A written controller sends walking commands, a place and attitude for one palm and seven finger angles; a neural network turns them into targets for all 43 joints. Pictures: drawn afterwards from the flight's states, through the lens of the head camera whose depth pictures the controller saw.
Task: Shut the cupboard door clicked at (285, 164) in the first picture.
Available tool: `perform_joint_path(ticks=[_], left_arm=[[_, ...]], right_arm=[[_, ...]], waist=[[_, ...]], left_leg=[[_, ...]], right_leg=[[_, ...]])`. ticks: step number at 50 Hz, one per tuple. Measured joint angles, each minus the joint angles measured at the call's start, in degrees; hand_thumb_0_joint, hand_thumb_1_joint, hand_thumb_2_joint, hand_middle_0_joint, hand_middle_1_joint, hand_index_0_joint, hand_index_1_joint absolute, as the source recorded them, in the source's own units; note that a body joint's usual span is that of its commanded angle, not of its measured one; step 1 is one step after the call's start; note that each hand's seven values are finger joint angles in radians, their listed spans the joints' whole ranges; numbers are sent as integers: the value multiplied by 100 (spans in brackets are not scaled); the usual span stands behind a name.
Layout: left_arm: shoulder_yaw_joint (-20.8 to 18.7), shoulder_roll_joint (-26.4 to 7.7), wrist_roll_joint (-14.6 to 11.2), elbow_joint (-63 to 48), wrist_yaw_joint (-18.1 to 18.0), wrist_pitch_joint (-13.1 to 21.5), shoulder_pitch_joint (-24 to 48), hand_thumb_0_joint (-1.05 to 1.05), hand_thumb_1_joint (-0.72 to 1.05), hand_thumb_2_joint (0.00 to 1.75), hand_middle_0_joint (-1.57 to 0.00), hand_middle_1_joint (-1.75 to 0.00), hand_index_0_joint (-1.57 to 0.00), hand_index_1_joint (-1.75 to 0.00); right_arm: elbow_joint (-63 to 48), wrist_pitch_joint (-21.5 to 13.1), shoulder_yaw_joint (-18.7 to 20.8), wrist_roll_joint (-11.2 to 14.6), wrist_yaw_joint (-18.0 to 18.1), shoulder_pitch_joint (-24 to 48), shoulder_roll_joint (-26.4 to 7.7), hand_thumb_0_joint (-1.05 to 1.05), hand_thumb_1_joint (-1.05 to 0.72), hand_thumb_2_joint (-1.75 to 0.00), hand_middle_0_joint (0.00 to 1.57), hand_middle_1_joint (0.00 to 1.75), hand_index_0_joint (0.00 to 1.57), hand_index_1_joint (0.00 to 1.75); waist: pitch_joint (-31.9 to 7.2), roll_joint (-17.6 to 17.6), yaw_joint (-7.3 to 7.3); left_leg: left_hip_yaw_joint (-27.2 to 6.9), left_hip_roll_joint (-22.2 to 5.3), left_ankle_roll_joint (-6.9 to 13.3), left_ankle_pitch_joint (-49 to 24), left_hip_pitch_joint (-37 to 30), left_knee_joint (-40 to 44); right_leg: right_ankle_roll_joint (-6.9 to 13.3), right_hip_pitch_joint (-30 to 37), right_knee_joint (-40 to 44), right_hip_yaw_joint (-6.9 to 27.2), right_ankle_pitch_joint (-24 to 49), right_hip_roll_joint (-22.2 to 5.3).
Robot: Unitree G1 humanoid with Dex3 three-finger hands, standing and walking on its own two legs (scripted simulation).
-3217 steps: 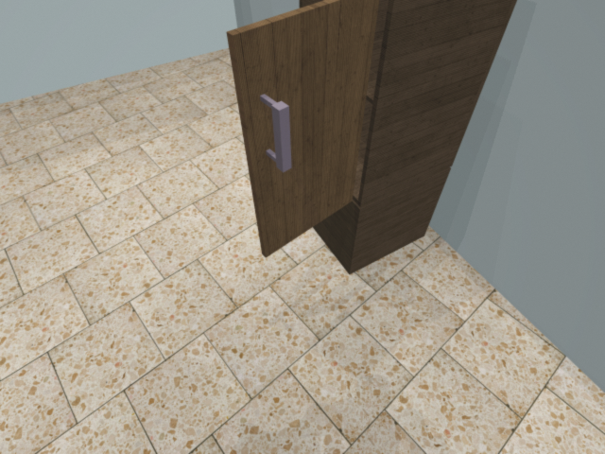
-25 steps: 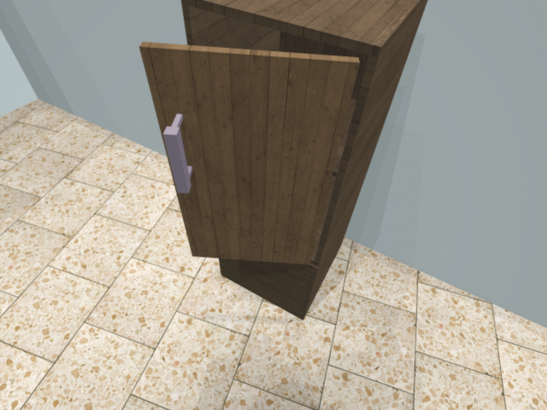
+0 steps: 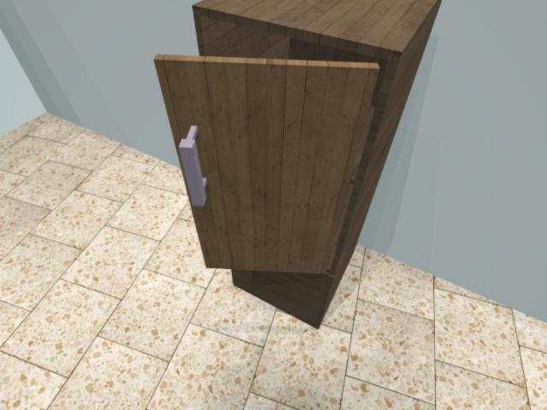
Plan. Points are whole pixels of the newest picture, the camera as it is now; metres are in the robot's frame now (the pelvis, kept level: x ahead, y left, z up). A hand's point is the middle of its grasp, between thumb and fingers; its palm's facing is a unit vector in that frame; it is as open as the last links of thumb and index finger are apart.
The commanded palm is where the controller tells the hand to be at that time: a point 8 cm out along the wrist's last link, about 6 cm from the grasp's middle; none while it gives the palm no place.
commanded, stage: look again from close up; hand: left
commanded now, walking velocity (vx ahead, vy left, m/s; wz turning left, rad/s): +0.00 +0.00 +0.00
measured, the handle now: (196, 166) +0.51 +0.18 +0.07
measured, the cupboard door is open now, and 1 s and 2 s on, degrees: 26 26 26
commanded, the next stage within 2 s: shuffle to correct the standing spot in 0.10 s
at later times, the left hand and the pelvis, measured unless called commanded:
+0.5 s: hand out of the picture +0.00 +0.16 -0.18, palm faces +0.01 -0.98 -0.18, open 7.4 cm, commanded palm none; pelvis +0.03 -0.02 -0.01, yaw +0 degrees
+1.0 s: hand out of the picture +0.07 +0.17 -0.17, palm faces +0.01 -0.97 -0.25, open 7.4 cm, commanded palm none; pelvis +0.01 -0.03 +0.00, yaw -1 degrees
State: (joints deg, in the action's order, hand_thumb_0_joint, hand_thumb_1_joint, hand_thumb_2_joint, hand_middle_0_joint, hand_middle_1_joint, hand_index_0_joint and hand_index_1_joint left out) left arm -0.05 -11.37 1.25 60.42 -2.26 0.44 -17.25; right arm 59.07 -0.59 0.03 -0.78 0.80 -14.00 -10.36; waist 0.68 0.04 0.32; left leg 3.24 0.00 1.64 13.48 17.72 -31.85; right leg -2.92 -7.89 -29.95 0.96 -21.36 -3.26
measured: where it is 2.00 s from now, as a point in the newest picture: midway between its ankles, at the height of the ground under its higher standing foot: outside the picture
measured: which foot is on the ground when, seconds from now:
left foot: down 0.00-1.00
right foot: down 0.00-1.00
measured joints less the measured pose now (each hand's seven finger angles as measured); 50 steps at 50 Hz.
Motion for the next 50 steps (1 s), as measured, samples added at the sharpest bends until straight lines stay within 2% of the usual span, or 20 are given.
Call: perform_joint_path(ticks=[13,21,30,39,46,50], left_arm=[[65,-45,2,46,60,-22,60,1,91,90,-20,-30,-20,-30],[17,39,32,121,157,-45,-200,1,91,90,-20,-30,-20,-30],[-55,170,5,332,74,31,-475,1,91,90,-20,-30,-20,-30],[-110,191,-37,25,-51,-44,-43,1,90,90,-21,-30,-20,-30],[-153,27,8,-328,-52,-37,256,1,90,90,-20,-30,-20,-30],[-117,-4,9,-345,-22,-100,370,1,91,90,-20,-30,-20,-30]], right_arm=[[113,16,-47,12,-31,263,-35,0,-91,-89,20,30,20,30],[193,81,17,-39,-66,-5,26,0,-91,-89,20,30,20,30],[377,-15,-12,5,43,-147,130,0,-91,-89,20,30,20,30],[164,38,113,47,172,203,117,0,-92,-89,20,30,20,30],[-80,84,156,12,123,395,63,0,-91,-89,20,30,20,30],[-23,136,117,10,77,421,65,0,-91,-89,20,30,20,30]], waist=[[52,-86,-57],[-30,-143,-40],[73,-207,-50],[210,-115,-85],[117,-119,-45],[105,-105,-35]], left_leg=[[38,-44,-66,-93,-150,238],[1,-111,-133,215,-33,-121],[-49,-194,-233,678,-93,-528],[62,-224,-158,177,-264,-71],[131,-200,-245,272,-61,-95],[83,-194,-247,154,-89,-95]], right_leg=[[38,86,159,40,73,40],[176,1,-157,15,-234,106],[199,158,-357,-28,-526,179],[192,57,-362,-189,22,136],[223,-80,-278,-200,-350,78],[221,-62,-339,-245,-264,79]])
